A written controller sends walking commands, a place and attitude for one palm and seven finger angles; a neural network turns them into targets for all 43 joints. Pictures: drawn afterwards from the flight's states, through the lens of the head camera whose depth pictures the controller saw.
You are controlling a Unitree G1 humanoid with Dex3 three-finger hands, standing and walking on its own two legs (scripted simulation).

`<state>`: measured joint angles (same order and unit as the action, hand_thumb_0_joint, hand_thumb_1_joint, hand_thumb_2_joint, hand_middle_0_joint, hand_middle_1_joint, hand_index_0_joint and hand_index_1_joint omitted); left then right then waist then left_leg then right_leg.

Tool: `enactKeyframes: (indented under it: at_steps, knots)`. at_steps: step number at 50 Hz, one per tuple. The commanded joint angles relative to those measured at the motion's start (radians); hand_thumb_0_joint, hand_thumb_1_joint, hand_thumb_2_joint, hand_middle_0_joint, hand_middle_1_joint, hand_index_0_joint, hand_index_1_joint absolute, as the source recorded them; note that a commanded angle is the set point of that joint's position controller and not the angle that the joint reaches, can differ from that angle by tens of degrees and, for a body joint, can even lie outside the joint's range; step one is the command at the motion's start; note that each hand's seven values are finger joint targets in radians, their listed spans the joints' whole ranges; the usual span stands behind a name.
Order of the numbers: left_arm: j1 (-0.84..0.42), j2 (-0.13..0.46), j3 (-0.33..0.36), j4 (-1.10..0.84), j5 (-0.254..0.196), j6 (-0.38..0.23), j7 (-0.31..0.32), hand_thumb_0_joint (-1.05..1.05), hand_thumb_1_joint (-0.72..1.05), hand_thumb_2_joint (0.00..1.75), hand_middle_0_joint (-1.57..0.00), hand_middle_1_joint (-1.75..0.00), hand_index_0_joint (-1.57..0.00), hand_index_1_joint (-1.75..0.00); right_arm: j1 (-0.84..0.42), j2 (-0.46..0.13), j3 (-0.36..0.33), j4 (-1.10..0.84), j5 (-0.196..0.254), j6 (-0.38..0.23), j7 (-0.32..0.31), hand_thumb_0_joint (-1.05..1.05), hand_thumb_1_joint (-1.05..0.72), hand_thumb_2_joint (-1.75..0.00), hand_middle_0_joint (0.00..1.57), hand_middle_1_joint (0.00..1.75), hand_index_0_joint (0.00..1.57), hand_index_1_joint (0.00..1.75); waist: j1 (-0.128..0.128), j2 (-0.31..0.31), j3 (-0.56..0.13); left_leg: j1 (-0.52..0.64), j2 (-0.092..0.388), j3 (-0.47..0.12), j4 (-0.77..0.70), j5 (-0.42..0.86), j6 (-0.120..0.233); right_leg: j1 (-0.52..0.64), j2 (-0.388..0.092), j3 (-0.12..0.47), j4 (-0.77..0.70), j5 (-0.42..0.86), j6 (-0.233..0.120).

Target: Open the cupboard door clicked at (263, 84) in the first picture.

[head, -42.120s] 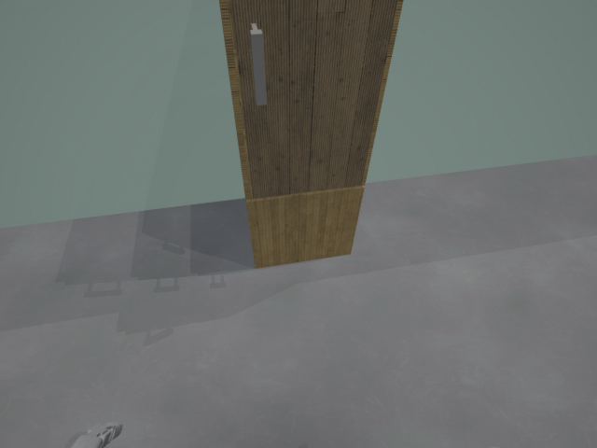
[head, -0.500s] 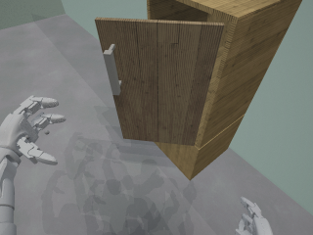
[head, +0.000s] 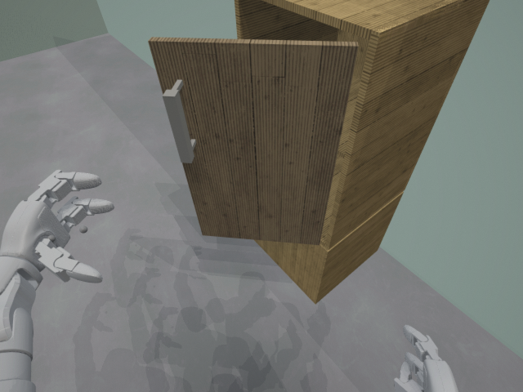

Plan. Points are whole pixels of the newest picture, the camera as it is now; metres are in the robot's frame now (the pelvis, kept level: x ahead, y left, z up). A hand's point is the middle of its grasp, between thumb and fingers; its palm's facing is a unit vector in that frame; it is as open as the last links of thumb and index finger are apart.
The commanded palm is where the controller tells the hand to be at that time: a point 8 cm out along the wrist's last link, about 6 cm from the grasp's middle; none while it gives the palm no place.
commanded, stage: move the hooked fingers beside the handle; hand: left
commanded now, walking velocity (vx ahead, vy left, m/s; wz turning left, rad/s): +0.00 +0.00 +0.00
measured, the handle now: (183, 122) +0.58 +0.21 +0.11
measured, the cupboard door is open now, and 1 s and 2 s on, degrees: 44 44 44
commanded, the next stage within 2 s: none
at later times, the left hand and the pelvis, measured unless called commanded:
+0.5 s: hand (106, 190) +0.37 +0.27 +0.13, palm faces -0.02 -1.00 -0.01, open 14.0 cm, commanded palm +0.35 +0.32 +0.13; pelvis -0.01 +0.01 -0.01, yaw -1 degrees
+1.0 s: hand (124, 162) +0.44 +0.28 +0.12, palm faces -0.04 -1.00 +0.01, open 14.0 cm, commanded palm +0.43 +0.33 +0.12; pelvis +0.01 +0.03 -0.01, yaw -1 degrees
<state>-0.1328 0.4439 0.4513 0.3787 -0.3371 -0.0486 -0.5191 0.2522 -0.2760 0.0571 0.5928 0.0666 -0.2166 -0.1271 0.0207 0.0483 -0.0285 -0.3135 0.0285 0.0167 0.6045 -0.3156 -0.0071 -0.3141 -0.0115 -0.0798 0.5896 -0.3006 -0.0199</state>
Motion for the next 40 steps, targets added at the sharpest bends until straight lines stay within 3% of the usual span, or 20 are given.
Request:
enactKeyframes:
  at_steps: [1, 3, 6, 8, 12, 13, 16, 18, 19, 21, 23, 24, 28, 29, 30, 33, 34, 37, 39, 40]
  knots:
    - [-0.265, 0.292, 0.101, -0.227, -0.032, -0.074, 0.004, 0.0, -0.5, 0.3, -0.3, -1.2, -0.3, -1.2, -0.074, -0.127, -0.05, -0.154, 0.0, -0.063, -0.005, 0.0, -0.9, -0.9, 0.2, 0.3, 0.2, 0.3, 0.005, -0.003, -0.215, 0.081, -0.038, -0.015, -0.07, 0.211, 0.039, 0.08, 0.014, 0.051, -0.082, 0.243, 0.008]
    - [-0.344, 0.287, 0.081, -0.233, -0.022, -0.09, 0.01, 0.0, -0.5, 0.3, -0.3, -1.2, -0.3, -1.2, -0.07, -0.128, -0.05, -0.142, -0.001, -0.064, -0.011, 0.0, -0.9, -0.9, 0.2, 0.3, 0.2, 0.3, -0.011, 0.02, -0.217, 0.093, -0.036, -0.017, -0.068, 0.206, 0.037, 0.061, 0.016, 0.049, -0.081, 0.234, 0.008]
    - [-0.44, 0.298, 0.065, -0.123, -0.012, -0.09, 0.014, 0.0, -0.5, 0.3, -0.3, -1.2, -0.3, -1.2, -0.056, -0.134, -0.046, -0.115, 0.001, -0.06, -0.018, 0.0, -0.9, -0.9, 0.2, 0.3, 0.2, 0.3, -0.039, -0.014, -0.142, 0.052, -0.035, -0.019, -0.068, 0.121, 0.038, 0.004, 0.015, 0.062, -0.105, 0.134, 0.012]
    - [-0.501, 0.3, 0.048, -0.066, 0.002, -0.096, 0.013, 0.0, -0.5, 0.3, -0.3, -1.2, -0.3, -1.2, -0.046, -0.14, -0.048, -0.102, 0.004, -0.059, -0.025, 0.0, -0.9, -0.9, 0.2, 0.3, 0.2, 0.3, -0.049, -0.001, -0.14, 0.045, -0.035, -0.021, -0.069, 0.091, 0.037, -0.015, 0.011, 0.062, -0.106, 0.086, 0.011]
    - [-0.572, 0.341, 0.05, -0.008, 0.027, -0.107, 0.008, 0.0, -0.5, 0.3, -0.3, -1.2, -0.3, -1.2, -0.032, -0.145, -0.048, -0.1, 0.001, -0.055, -0.023, 0.0, -0.9, -0.9, 0.2, 0.3, 0.2, 0.3, -0.039, 0.051, -0.221, 0.053, -0.037, -0.027, -0.059, 0.117, 0.036, 0.013, 0.007, 0.063, -0.086, 0.111, 0.002]
    - [-0.586, 0.324, 0.03, 0.003, 0.03, -0.111, 0.006, 0.0, -0.5, 0.3, -0.3, -1.2, -0.3, -1.2, -0.03, -0.144, -0.047, -0.104, -0.001, -0.055, -0.021, 0.0, -0.9, -0.9, 0.2, 0.3, 0.2, 0.3, -0.042, 0.042, -0.243, 0.055, -0.039, -0.027, -0.056, 0.123, 0.036, 0.016, 0.008, 0.062, -0.078, 0.123, 0.003]
    - [-0.601, 0.367, 0.066, 0.09, 0.027, -0.122, 0.001, 0.0, -0.5, 0.3, -0.3, -1.2, -0.3, -1.2, -0.005, -0.154, -0.05, -0.098, -0.003, -0.044, -0.014, 0.0, -0.9, -0.9, 0.2, 0.3, 0.2, 0.3, -0.04, -0.016, -0.248, 0.018, -0.036, -0.027, -0.045, 0.13, 0.038, 0.022, 0.011, 0.065, -0.068, 0.14, 0.004]
    - [-0.615, 0.378, 0.078, 0.114, 0.03, -0.133, 0.001, 0.0, -0.5, 0.3, -0.3, -1.2, -0.3, -1.2, 0.006, -0.158, -0.054, -0.098, -0.005, -0.039, -0.008, 0.0, -0.9, -0.9, 0.2, 0.3, 0.2, 0.3, -0.032, 0.015, -0.274, 0.016, -0.038, -0.026, -0.041, 0.158, 0.036, 0.028, 0.01, 0.061, -0.053, 0.178, 0.0]
    - [-0.611, 0.388, 0.084, 0.143, 0.024, -0.129, -0.004, 0.0, -0.5, 0.3, -0.3, -1.2, -0.3, -1.2, 0.012, -0.161, -0.052, -0.104, -0.005, -0.032, -0.003, 0.0, -0.9, -0.9, 0.2, 0.3, 0.2, 0.3, -0.027, -0.009, -0.271, 0.003, -0.037, -0.023, -0.034, 0.169, 0.036, 0.042, 0.013, 0.065, -0.047, 0.194, -0.001]
    - [-0.648, 0.411, 0.091, 0.184, 0.035, -0.128, -0.006, 0.0, -0.5, 0.3, -0.3, -1.2, -0.3, -1.2, 0.03, -0.168, -0.056, -0.098, -0.004, -0.022, 0.001, 0.0, -0.9, -0.9, 0.2, 0.3, 0.2, 0.3, -0.036, -0.013, -0.254, -0.022, -0.035, -0.022, -0.035, 0.168, 0.035, 0.02, 0.012, 0.059, -0.041, 0.201, 0.001]
    - [-0.676, 0.378, 0.053, 0.212, 0.048, -0.13, -0.002, 0.0, -0.5, 0.3, -0.3, -1.2, -0.3, -1.2, 0.039, -0.167, -0.058, -0.103, -0.003, -0.014, 0.006, 0.0, -0.9, -0.9, 0.2, 0.3, 0.2, 0.3, -0.046, 0.005, -0.235, -0.025, -0.035, -0.02, -0.034, 0.154, 0.036, -0.016, 0.014, 0.057, -0.041, 0.181, 0.001]
    - [-0.707, 0.399, 0.06, 0.226, 0.049, -0.134, -0.002, 0.0, -0.5, 0.3, -0.3, -1.2, -0.3, -1.2, 0.048, -0.173, -0.059, -0.101, -0.005, -0.008, 0.008, 0.0, -0.9, -0.9, 0.2, 0.3, 0.2, 0.3, -0.046, 0.003, -0.232, -0.029, -0.033, -0.022, -0.029, 0.164, 0.035, -0.012, 0.017, 0.057, -0.036, 0.187, -0.003]
    - [-0.794, 0.416, 0.054, 0.229, 0.069, -0.167, 0.009, 0.0, -0.5, 0.3, -0.3, -1.2, -0.3, -1.2, 0.083, -0.177, -0.066, -0.094, -0.008, 0.008, 0.011, 0.0, -0.9, -0.9, 0.2, 0.3, 0.2, 0.3, -0.065, 0.021, -0.293, -0.014, -0.032, -0.025, -0.021, 0.168, 0.037, -0.031, 0.022, 0.056, -0.025, 0.185, -0.001]
    - [-0.82, 0.417, 0.053, 0.239, 0.061, -0.175, 0.008, 0.0, -0.5, 0.3, -0.3, -1.2, -0.3, -1.2, 0.093, -0.179, -0.066, -0.092, -0.01, 0.013, 0.01, 0.0, -0.9, -0.9, 0.2, 0.3, 0.2, 0.3, -0.07, -0.002, -0.298, -0.011, -0.029, -0.027, -0.012, 0.181, 0.04, -0.029, 0.027, 0.057, -0.021, 0.199, -0.003]
    - [-0.859, 0.433, 0.057, 0.233, 0.067, -0.185, 0.007, 0.0, -0.5, 0.3, -0.3, -1.2, -0.3, -1.2, 0.099, -0.181, -0.068, -0.086, -0.011, 0.016, 0.011, 0.0, -0.9, -0.9, 0.2, 0.3, 0.2, 0.3, -0.074, 0.022, -0.324, -0.004, -0.029, -0.028, -0.01, 0.192, 0.039, -0.027, 0.027, 0.057, -0.016, 0.211, -0.003]
    - [-0.856, 0.45, 0.077, 0.281, 0.073, -0.199, 0.005, 0.0, -0.5, 0.3, -0.3, -1.2, -0.3, -1.2, 0.124, -0.184, -0.073, -0.073, -0.014, 0.028, 0.013, 0.0, -0.9, -0.9, 0.2, 0.3, 0.2, 0.3, -0.072, 0.033, -0.364, 0.009, -0.028, -0.031, -0.001, 0.217, 0.037, -0.027, 0.028, 0.053, -0.005, 0.233, -0.004]
    - [-0.855, 0.464, 0.084, 0.292, 0.072, -0.2, 0.001, 0.0, -0.5, 0.3, -0.3, -1.2, -0.3, -1.2, 0.13, -0.187, -0.071, -0.076, -0.016, 0.035, 0.014, 0.0, -0.9, -0.9, 0.2, 0.3, 0.2, 0.3, -0.066, 0.046, -0.367, 0.009, -0.028, -0.03, 0.004, 0.245, 0.037, -0.022, 0.031, 0.054, 0.001, 0.256, -0.009]
    - [-0.902, 0.432, 0.042, 0.331, 0.09, -0.196, -0.001, 0.0, -0.5, 0.3, -0.3, -1.2, -0.3, -1.2, 0.14, -0.184, -0.072, -0.066, -0.016, 0.047, 0.02, 0.0, -0.9, -0.9, 0.2, 0.3, 0.2, 0.3, -0.083, 0.067, -0.339, 0.007, -0.024, -0.036, 0.003, 0.251, 0.034, -0.067, 0.03, 0.043, 0.002, 0.253, -0.007]
    - [-0.891, 0.415, 0.032, 0.328, 0.089, -0.194, 0.0, 0.0, -0.5, 0.3, -0.3, -1.2, -0.3, -1.2, 0.152, -0.186, -0.076, -0.075, -0.019, 0.054, 0.025, 0.0, -0.9, -0.9, 0.2, 0.3, 0.2, 0.3, -0.076, 0.075, -0.374, 0.04, -0.021, -0.041, 0.011, 0.308, 0.03, -0.07, 0.036, 0.037, 0.013, 0.28, -0.012]
    - [-0.905, 0.446, 0.055, 0.325, 0.09, -0.196, 0.004, 0.0, -0.5, 0.3, -0.3, -1.2, -0.3, -1.2, 0.158, -0.189, -0.077, -0.07, -0.019, 0.058, 0.027, 0.0, -0.9, -0.9, 0.2, 0.3, 0.2, 0.3, -0.077, 0.068, -0.382, 0.04, -0.019, -0.043, 0.013, 0.319, 0.029, -0.067, 0.035, 0.038, 0.011, 0.292, -0.01]
